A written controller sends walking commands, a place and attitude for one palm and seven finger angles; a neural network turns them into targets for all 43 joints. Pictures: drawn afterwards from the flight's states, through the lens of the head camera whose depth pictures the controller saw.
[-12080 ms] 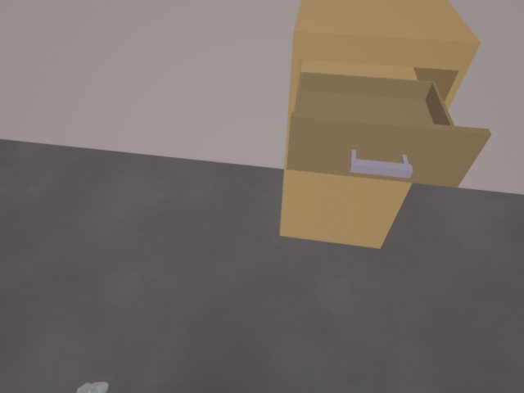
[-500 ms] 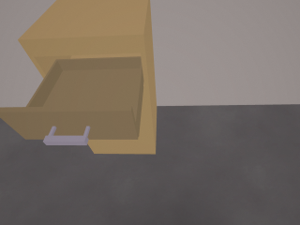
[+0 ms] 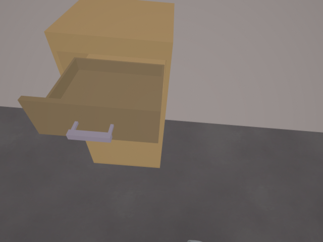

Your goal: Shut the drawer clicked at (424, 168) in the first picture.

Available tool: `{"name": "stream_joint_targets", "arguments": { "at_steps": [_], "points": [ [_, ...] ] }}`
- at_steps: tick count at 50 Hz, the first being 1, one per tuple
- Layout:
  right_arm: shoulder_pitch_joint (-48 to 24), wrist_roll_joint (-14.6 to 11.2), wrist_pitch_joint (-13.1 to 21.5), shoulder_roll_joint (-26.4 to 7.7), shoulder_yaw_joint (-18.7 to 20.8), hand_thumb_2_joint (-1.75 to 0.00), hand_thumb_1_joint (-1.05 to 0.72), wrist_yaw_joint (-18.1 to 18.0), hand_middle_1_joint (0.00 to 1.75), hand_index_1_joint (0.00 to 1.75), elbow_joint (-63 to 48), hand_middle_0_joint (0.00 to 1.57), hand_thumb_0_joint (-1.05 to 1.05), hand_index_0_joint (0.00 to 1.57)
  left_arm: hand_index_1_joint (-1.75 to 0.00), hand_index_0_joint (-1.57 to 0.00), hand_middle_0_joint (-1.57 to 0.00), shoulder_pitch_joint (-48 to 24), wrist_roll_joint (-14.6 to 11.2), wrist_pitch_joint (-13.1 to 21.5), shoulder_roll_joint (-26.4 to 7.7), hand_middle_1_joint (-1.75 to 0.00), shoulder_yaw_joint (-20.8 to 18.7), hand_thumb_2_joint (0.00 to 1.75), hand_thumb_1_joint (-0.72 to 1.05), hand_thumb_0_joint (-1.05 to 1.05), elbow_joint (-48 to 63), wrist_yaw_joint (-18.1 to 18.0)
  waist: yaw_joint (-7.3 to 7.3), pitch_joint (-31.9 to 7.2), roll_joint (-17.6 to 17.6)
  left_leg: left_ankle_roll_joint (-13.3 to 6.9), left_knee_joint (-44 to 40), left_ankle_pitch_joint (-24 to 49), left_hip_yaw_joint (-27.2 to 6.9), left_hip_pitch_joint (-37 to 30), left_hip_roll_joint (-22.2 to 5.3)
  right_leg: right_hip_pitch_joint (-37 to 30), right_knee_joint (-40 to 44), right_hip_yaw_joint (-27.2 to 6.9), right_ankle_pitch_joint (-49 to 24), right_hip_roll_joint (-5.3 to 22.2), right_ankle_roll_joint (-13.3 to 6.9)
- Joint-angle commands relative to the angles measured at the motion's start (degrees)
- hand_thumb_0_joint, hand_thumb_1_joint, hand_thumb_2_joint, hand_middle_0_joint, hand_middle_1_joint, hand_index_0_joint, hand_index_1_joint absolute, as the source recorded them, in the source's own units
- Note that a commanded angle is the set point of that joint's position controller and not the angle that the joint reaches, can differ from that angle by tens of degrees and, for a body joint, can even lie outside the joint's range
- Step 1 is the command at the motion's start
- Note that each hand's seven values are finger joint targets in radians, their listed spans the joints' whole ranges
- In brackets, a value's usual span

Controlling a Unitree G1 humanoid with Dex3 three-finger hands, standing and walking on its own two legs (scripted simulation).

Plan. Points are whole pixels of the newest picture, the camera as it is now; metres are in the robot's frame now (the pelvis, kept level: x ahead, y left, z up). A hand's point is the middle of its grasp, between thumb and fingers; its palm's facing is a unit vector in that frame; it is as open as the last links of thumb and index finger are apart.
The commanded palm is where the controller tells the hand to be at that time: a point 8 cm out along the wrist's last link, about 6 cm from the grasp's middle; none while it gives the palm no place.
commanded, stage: look again from close up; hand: left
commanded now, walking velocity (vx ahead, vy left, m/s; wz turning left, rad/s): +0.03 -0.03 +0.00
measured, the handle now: (91, 130) +0.43 +0.25 -0.01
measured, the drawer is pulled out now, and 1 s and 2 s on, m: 0.29 0.29 0.29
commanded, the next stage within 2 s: shuffle to correct the standing spot in 0.56 s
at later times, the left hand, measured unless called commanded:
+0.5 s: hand out of the picture +0.06 +0.14 -0.18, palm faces +0.03 -0.98 -0.22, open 7.2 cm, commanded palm none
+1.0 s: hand out of the picture +0.00 +0.14 -0.19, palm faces +0.10 -0.98 -0.16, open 7.4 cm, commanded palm none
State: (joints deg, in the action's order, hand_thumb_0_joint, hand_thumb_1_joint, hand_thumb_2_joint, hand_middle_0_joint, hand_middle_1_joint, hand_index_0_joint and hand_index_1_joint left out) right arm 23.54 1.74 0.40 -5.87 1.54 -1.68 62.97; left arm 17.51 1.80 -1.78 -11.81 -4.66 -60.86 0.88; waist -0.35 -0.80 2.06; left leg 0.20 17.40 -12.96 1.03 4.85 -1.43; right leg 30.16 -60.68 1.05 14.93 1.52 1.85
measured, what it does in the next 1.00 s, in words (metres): steps on the spot: right foot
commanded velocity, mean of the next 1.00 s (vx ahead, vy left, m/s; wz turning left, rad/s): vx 0.05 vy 0.05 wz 0.00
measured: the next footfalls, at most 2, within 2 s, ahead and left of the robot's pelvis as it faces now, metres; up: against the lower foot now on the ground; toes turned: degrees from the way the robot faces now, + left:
right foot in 0.14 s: +0.07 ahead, -0.15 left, +0.00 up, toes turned -4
right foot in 1.26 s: +0.14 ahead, -0.11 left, +0.00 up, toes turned -8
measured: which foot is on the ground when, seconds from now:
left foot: down 0.00-1.00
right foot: up 0.00-0.12, down 0.14-1.00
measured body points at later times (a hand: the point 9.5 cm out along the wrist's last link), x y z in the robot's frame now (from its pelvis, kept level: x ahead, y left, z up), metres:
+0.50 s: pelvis +0.03 -0.04 -0.01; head +0.02 -0.05 +0.44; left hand +0.06 +0.19 -0.16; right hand +0.06 -0.26 -0.18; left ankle +0.01 +0.08 -0.75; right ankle +0.03 -0.15 -0.75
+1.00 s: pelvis +0.04 -0.02 -0.01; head +0.03 -0.02 +0.44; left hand -0.01 +0.19 -0.18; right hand +0.01 -0.25 -0.17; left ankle +0.03 +0.07 -0.75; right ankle +0.03 -0.14 -0.75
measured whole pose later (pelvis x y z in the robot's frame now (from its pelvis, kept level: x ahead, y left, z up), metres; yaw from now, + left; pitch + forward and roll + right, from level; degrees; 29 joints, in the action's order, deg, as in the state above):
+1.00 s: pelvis +0.04 -0.02 -0.01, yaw +1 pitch -2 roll +0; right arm 20.4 1.8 0.0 -8.7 0.6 -0.4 64.0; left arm 22.1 1.4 0.1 -7.4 -2.3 -62.5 -1.3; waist 0.8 1.0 0.7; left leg -1.7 30.0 -16.3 4.5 10.7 0.1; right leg 11.5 -31.3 4.3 18.0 2.4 -1.1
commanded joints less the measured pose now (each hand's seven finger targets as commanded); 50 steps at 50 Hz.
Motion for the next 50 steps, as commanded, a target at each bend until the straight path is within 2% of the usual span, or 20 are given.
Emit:
{"name": "stream_joint_targets", "arguments": {
  "at_steps": [1, 4, 5, 6, 7, 8, 9, 10, 11, 13, 14, 16, 17, 20, 23, 34, 38, 43, 47, 50],
  "points": [
    [3.88, -0.02, 1.59, -9.71, 1.90, -0.90, -0.90, -0.99, 0.30, 0.30, -1.61, 0.20, 0.00, 0.20, -0.30, -0.20, -0.20, -7.11, -0.46, 1.62, -1.48, -0.30, 0.73, 0.90, 0.90, 0.00, 5.68, -0.10, -2.60, 7.07, -11.69, -9.78, -7.33, -1.42, -11.39, -1.55, -14.05, 6.67, 9.86, 1.05, 4.24, 2.53, 0.28],
    [2.99, 0.25, 1.30, -9.91, 1.67, -0.90, -0.90, -1.12, 0.30, 0.30, -0.85, 0.20, 0.00, 0.20, -0.30, -0.20, -0.20, -6.28, -0.97, 2.16, 0.58, -0.30, 1.55, 0.90, 0.90, 0.00, 5.06, -0.44, -2.04, 4.88, -13.48, -9.45, -2.36, 10.37, -9.36, 1.43, -13.70, -4.86, 22.97, 3.12, 7.65, 1.21, -0.03],
    [-8.88, -0.52, 2.60, -13.83, 1.67, -0.90, -0.90, -0.16, 0.30, 0.30, -3.63, 0.20, 0.00, 0.20, -0.30, -0.20, -0.20, 4.92, -1.52, 3.37, -1.65, -0.30, 2.76, 0.90, 0.90, 0.00, -2.04, -3.03, 5.40, 4.21, -13.39, -4.42, 11.73, 12.65, -0.50, 16.51, -13.34, -20.62, 26.02, -4.93, -4.63, 6.58, -4.84],
    [-10.65, -0.57, 2.74, -10.65, 0.73, -0.90, -0.90, 1.05, 0.30, 0.30, -6.64, 0.20, 0.00, 0.20, -0.30, -0.20, -0.20, 14.62, -0.58, 4.25, -7.05, -0.30, 1.52, 0.90, 0.90, 0.00, -3.20, -2.17, 8.49, 4.69, 1.36, -1.47, 22.26, 4.93, 2.11, 19.44, -3.33, -26.74, 37.91, -3.61, -20.95, 4.62, -3.47],
    [-0.70, -0.60, 2.54, -3.78, 0.01, -0.90, -0.90, 0.79, 0.30, 0.30, -7.51, 0.20, 0.00, 0.20, -0.30, -0.20, -0.20, 11.65, -0.56, 5.00, -8.23, -0.30, 1.34, 0.90, 0.90, 0.00, -1.62, -2.36, 1.49, -4.97, 17.95, -0.30, 31.42, -14.05, 1.05, 22.78, 0.78, -31.84, 37.75, -15.91, -38.91, 15.98, -6.48],
    [0.31, -0.28, 1.37, -4.52, -0.02, -0.90, -0.90, 0.76, 0.30, 0.30, -5.30, 0.20, 0.00, 0.20, -0.30, -0.20, -0.20, 7.57, -0.84, 5.52, -5.02, -0.30, 2.99, 0.90, 0.90, 0.00, -0.81, -2.88, 0.63, -5.10, 14.08, 0.07, 35.27, -16.63, 0.13, 21.46, -1.48, -28.82, 38.96, -13.63, -37.67, 16.70, -9.19],
    [1.24, -0.65, 0.94, -3.81, -0.01, -0.90, -0.90, 1.16, 0.30, 0.30, -4.92, 0.20, 0.00, 0.20, -0.30, -0.20, -0.20, 4.26, -0.33, 5.15, -5.55, -0.30, 3.27, 0.90, 0.90, 0.00, 0.58, -3.12, -0.83, -4.12, 3.83, 0.40, 31.99, -16.06, 1.99, 17.61, -1.27, -25.10, 40.03, -8.11, -28.01, 15.17, -10.31],
    [-1.15, -0.69, 0.96, -2.52, -0.29, -0.90, -0.90, 1.46, 0.30, 0.30, -5.27, 0.20, 0.00, 0.20, -0.30, -0.20, -0.20, 3.69, -0.21, 5.07, -5.17, -0.30, 2.72, 0.90, 0.90, 0.00, 0.97, -3.43, -1.00, -3.23, -0.04, 0.69, 29.46, -15.56, 3.68, 17.56, 0.91, -25.65, 36.89, -6.39, -40.54, 12.31, -9.60],
    [-0.90, -0.71, 0.32, -3.04, -0.17, -0.90, -0.90, 1.56, 0.30, 0.30, -4.78, 0.20, 0.00, 0.20, -0.30, -0.20, -0.20, 3.09, -0.40, 5.24, -5.91, -0.30, 2.09, 0.90, 0.90, 0.00, 0.01, -3.98, -1.52, -5.85, 10.91, 0.38, 27.23, -15.08, 3.31, 15.99, -0.56, -25.85, 34.80, -6.23, -42.80, 11.81, -9.95],
    [2.59, -0.81, 0.55, -4.59, -0.26, -0.90, -0.90, 0.94, 0.30, 0.30, -2.84, 0.20, 0.00, 0.20, -0.30, -0.20, -0.20, -1.31, -1.18, 4.24, -3.39, -0.30, 2.54, 0.90, 0.90, 0.00, 0.26, -4.25, -3.16, -5.21, 11.91, 0.25, 15.93, -5.39, 2.72, 7.39, -1.03, -20.65, 32.67, -3.61, -25.84, 10.44, -8.33],
    [3.94, -0.89, 0.87, -5.17, -0.45, -0.90, -0.90, 0.78, 0.30, 0.30, -1.61, 0.20, 0.00, 0.20, -0.30, -0.20, -0.20, -2.04, -1.47, 3.38, -2.15, -0.30, 2.75, 0.90, 0.90, 0.00, 0.78, -4.03, -3.25, -3.77, 3.37, 0.28, 11.11, -1.22, 0.52, 2.98, -1.76, -15.56, 31.54, -3.32, -9.63, 7.90, -6.67],
    [0.93, -0.12, 1.06, -9.94, -0.09, -0.90, -0.90, 0.51, 0.30, 0.30, -3.05, 0.20, 0.00, 0.20, -0.30, -0.20, -0.20, -1.80, -1.55, 1.97, 0.31, -0.30, 3.27, 0.90, 0.90, 0.00, 1.89, -3.58, -1.31, 3.29, -19.93, -4.57, -0.97, 1.56, -15.01, 11.24, -12.86, -12.97, 26.03, 2.36, 8.53, 0.36, -2.83],
    [-3.65, -0.23, 0.65, -9.35, -0.36, -0.90, -0.90, 0.26, 0.30, 0.30, -3.15, 0.20, 0.00, 0.20, -0.30, -0.20, -0.20, -1.64, -0.95, 2.17, 0.53, -0.30, 3.66, 0.90, 0.90, 0.00, 1.39, -3.56, 0.33, 9.53, -20.87, -5.44, -2.42, 3.65, -12.70, 15.39, -11.71, -14.21, 26.82, 2.05, 7.34, 0.14, -2.66],
    [-4.75, -0.76, 0.98, -6.73, -1.18, -0.90, -0.90, -0.03, 0.30, 0.30, -3.41, 0.20, 0.00, 0.20, -0.30, -0.20, -0.20, 2.56, -0.86, 3.55, -0.25, -0.30, 4.04, 0.90, 0.90, 0.00, -1.34, -3.08, 1.00, 10.05, -6.17, -2.78, 5.62, 11.38, -4.55, 13.29, -5.20, -16.96, 34.03, -2.69, -10.26, 3.03, -4.09],
    [-2.43, -0.99, 0.93, -7.27, -1.06, -0.90, -0.90, -0.23, 0.30, 0.30, -1.90, 0.20, 0.00, 0.20, -0.30, -0.20, -0.20, 1.90, -1.24, 4.08, -1.64, -0.30, 4.04, 0.90, 0.90, 0.00, -1.72, -3.09, -0.67, 4.73, 0.00, -1.39, 6.64, 10.68, -2.60, 6.56, -4.57, -18.61, 35.51, -3.08, -17.07, 4.85, -4.23],
    [-4.35, -1.03, 0.50, -7.53, -1.44, -0.90, -0.90, 0.09, 0.30, 0.30, 0.10, 0.20, 0.00, 0.20, -0.30, -0.20, -0.20, 3.39, -1.08, 4.21, -2.87, -0.30, 3.79, 0.90, 0.90, 0.00, -1.59, -3.05, -0.12, 3.76, -1.90, -0.75, 4.84, 2.37, -1.07, 5.62, -2.98, -20.52, 39.85, -4.51, -11.09, 6.21, -4.75],
    [-4.28, -0.69, -0.32, -6.92, -1.32, -0.90, -0.90, 0.60, 0.30, 0.30, -0.25, 0.20, 0.00, 0.20, -0.30, -0.20, -0.20, 5.41, -0.90, 3.87, -4.86, -0.30, 2.54, 0.90, 0.90, 0.00, -1.28, -3.02, 0.99, 6.73, 3.25, -0.25, 10.61, -7.85, 1.95, 11.75, 0.08, -20.99, 46.60, -11.07, 5.06, 10.66, -7.58],
    [-4.10, -0.37, -0.40, -6.45, -0.76, -0.90, -0.90, 1.18, 0.30, 0.30, -1.44, 0.20, 0.00, 0.20, -0.30, -0.20, -0.20, 6.99, -0.49, 3.57, -5.42, -0.30, 0.89, 0.90, 0.90, 0.00, 0.21, -3.20, 1.75, 9.39, 4.03, -0.92, 17.14, -10.48, 2.05, 16.93, -0.50, -19.67, 49.54, -16.24, 11.66, 15.36, -11.61],
    [2.31, -0.37, 0.33, -5.81, -0.77, -0.90, -0.90, 1.28, 0.30, 0.30, -0.02, 0.20, 0.00, 0.20, -0.30, -0.20, -0.20, 4.04, -0.70, 2.97, -4.04, -0.30, 0.62, 0.90, 0.90, 0.00, 1.55, -3.01, -0.90, 6.66, 1.48, -1.55, 7.38, -6.24, 2.34, 5.52, 0.19, -12.17, 41.90, -7.37, 13.41, 10.48, -9.04],
    [7.41, -0.08, 0.43, -10.54, 0.15, -0.90, -0.90, 0.73, 0.30, 0.30, 0.81, 0.20, 0.00, 0.20, -0.30, -0.20, -0.20, 2.57, -0.07, 2.65, 1.40, -0.30, 1.80, 0.90, 0.90, 0.00, 2.99, -2.40, -2.46, 9.27, -16.69, -7.70, -6.53, -16.70, -14.34, 4.50, -11.71, -3.01, 20.35, 6.39, 13.12, -0.31, -4.73]
  ]
}}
